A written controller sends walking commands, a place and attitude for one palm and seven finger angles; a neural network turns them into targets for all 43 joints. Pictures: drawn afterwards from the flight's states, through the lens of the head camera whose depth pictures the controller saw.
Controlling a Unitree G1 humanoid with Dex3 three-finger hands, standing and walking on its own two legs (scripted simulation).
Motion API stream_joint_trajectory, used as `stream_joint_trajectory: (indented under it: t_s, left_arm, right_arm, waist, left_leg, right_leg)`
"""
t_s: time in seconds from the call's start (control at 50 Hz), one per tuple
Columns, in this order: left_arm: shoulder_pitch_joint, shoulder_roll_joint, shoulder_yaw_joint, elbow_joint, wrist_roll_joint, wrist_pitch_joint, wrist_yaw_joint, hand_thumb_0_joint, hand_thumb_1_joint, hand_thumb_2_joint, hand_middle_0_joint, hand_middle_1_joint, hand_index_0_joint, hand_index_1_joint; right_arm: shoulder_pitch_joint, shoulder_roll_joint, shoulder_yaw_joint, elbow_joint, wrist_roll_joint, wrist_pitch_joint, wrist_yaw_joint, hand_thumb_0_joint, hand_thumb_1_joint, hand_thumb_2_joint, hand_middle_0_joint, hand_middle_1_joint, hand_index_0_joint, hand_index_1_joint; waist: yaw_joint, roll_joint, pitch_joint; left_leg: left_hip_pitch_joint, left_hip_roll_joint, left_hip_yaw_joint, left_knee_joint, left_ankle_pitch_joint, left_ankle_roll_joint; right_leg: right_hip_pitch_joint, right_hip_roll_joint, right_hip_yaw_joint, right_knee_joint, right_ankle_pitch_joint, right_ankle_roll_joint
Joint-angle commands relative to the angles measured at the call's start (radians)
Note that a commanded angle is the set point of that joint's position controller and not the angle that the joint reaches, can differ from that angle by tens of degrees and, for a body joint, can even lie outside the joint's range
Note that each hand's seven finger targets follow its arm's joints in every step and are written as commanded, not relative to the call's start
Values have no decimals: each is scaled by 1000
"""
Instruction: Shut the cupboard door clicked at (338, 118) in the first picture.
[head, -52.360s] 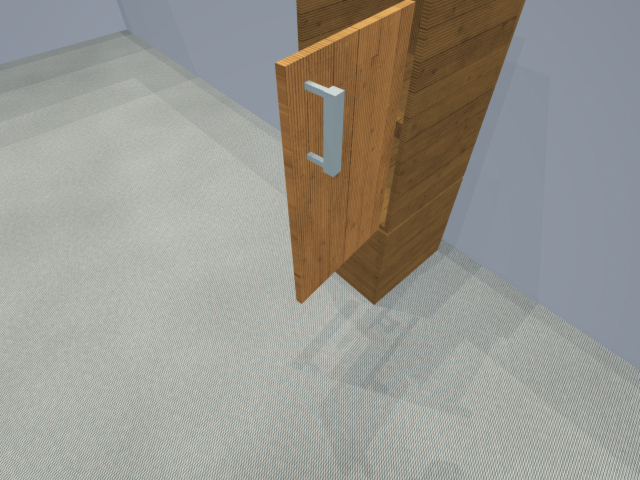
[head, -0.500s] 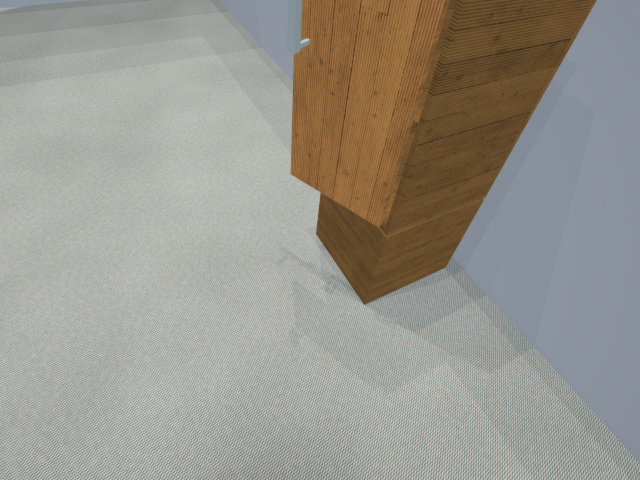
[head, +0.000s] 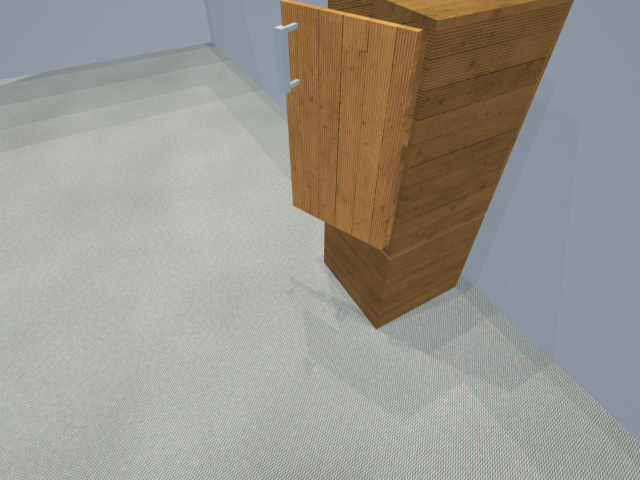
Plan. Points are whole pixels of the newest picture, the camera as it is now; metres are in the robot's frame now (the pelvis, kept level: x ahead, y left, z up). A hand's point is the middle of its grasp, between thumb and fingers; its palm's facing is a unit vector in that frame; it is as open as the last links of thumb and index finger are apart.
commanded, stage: let the arm hang, fingers relaxed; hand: left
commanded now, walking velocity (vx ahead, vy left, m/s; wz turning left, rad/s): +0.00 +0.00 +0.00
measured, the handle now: (288, 58) +0.95 +0.12 +0.13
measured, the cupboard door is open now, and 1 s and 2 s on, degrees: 23 23 23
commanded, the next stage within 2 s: look to check the result in 0.24 s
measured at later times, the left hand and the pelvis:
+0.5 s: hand out of the picture +0.01 +0.19 -0.17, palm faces +0.02 -0.97 -0.22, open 7.4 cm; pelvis +0.01 +0.00 +0.00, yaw +0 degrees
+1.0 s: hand out of the picture +0.05 +0.20 -0.17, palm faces +0.01 -0.97 -0.25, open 7.4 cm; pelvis +0.02 +0.00 +0.00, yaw +0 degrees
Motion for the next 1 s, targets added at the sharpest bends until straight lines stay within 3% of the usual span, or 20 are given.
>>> stream_joint_trajectory:
  t_s: [0.0, 0.18, 0.28, 0.92, 0.98]
  left_arm:
    - [42, 113, 15, -21, -5, -16, 10, 0, 900, 900, -200, -300, -200, -300]
    - [37, 102, 17, -13, -5, -19, 10, 0, 900, 900, -200, -300, -200, -300]
    - [34, 103, 19, -11, -5, -25, 11, 0, 900, 900, -200, -300, -200, -300]
    - [-26, 175, 25, -13, -5, -32, 5, 0, 900, 900, -200, -300, -200, -300]
    - [-38, 177, 25, -16, -6, -30, 5, 0, 900, 900, -200, -300, -200, -300]
  right_arm:
    - [35, -125, -20, -33, 2, -12, -6, 0, -900, -900, 200, 300, 200, 300]
    - [30, -119, -20, -28, 3, -18, -11, 0, -900, -900, 200, 300, 200, 300]
    - [27, -128, -23, -30, 4, -21, -13, 0, -900, -900, 200, 300, 200, 300]
    - [-60, -200, -29, -35, 6, -21, -9, 0, -900, -900, 200, 300, 200, 300]
    - [-64, -199, -27, -33, 4, -21, -7, 0, -900, -900, 200, 300, 200, 300]
  waist:
    - [6, -5, 103]
    - [4, 22, 77]
    - [1, -2, 51]
    - [5, -21, 45]
    - [4, 2, 51]
  left_leg:
    - [-21, 95, -122, -102, -75, 17]
    - [-7, 98, -125, -106, -40, 15]
    - [21, 99, -123, -92, 15, 16]
    - [68, 109, -126, -100, 61, 13]
    - [48, 105, -133, -102, 70, 11]
  right_leg:
    - [-87, -118, 133, -124, -69, -19]
    - [-54, -117, 119, -114, -10, -19]
    - [-37, -122, 121, -117, 28, -20]
    - [-14, -135, 122, -142, 83, -17]
    - [3, -139, 113, -134, 88, -16]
